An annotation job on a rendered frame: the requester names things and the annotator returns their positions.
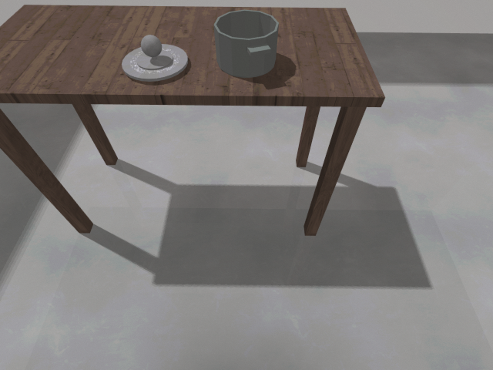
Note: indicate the pot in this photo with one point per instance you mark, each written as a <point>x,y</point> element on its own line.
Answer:
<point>246,43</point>

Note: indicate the knob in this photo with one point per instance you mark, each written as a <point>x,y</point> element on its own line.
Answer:
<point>151,45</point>

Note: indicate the lid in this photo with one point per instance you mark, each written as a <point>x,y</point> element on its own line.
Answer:
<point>170,62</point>

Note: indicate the table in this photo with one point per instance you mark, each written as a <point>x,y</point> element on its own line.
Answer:
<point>72,54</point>

